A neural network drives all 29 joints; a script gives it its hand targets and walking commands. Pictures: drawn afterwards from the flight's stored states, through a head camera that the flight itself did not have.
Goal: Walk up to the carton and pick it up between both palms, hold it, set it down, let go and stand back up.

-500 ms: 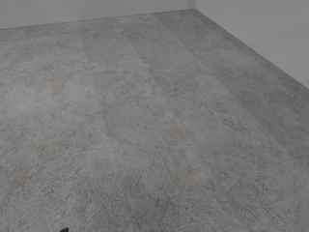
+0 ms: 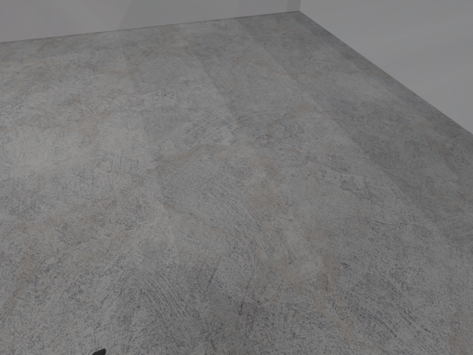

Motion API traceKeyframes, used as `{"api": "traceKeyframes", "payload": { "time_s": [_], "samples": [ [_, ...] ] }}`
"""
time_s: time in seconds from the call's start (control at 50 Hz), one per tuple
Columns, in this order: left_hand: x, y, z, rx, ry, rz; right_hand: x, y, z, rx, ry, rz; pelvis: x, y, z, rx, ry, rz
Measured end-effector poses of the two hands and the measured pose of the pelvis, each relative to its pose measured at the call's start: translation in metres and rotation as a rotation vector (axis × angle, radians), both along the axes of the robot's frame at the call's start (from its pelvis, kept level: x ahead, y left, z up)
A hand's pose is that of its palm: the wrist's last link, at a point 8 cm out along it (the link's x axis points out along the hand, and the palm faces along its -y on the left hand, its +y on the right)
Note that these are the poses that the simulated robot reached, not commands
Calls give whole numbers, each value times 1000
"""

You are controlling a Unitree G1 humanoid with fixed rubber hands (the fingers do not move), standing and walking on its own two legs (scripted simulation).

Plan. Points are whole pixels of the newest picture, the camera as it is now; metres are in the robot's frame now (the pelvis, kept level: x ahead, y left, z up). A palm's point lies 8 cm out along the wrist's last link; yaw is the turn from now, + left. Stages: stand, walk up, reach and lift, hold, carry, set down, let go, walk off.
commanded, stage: stand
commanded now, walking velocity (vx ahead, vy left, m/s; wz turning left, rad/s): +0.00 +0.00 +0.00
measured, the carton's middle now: out of the picture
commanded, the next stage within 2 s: walk up in 0.60 s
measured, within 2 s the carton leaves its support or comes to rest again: neither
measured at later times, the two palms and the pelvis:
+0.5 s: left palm out of the picture +0.10 +0.26 -0.11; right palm out of the picture +0.07 -0.28 -0.12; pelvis +0.00 +0.00 +0.00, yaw +0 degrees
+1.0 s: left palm out of the picture +0.06 +0.31 -0.12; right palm out of the picture +0.09 -0.27 -0.10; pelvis -0.02 +0.02 +0.00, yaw +1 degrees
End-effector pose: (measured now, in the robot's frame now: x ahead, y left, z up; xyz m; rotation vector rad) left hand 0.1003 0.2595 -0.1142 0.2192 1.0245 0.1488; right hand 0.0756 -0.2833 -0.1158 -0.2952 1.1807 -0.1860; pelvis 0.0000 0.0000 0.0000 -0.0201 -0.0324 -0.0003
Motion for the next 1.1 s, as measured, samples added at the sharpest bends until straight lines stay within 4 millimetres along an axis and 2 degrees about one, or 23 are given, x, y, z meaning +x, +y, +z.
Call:
{"api": "traceKeyframes", "payload": {
  "time_s": [0.84, 0.9, 0.96, 1.04, 1.1],
  "samples": [
    [-2, 2, 1, 10, 17, -5, 3, 0, 2, 6, 12, 4, 1, 0, 2, 0, 8, 0],
    [-13, 12, -1, 36, 36, 6, 9, 3, 5, 7, -4, 26, -6, 4, 1, 1, -5, 3],
    [-29, 30, -2, 64, 55, 30, 13, 9, 10, 2, -22, 51, -15, 14, 0, 0, -14, 14],
    [-50, 64, -7, 91, 75, 58, 14, 24, 15, -20, -40, 82, -29, 36, -5, -8, -1, 32],
    [-68, 96, -20, 100, 89, 74, 8, 40, 12, -51, -46, 101, -42, 58, -16, -29, 11, 47]
  ]
}}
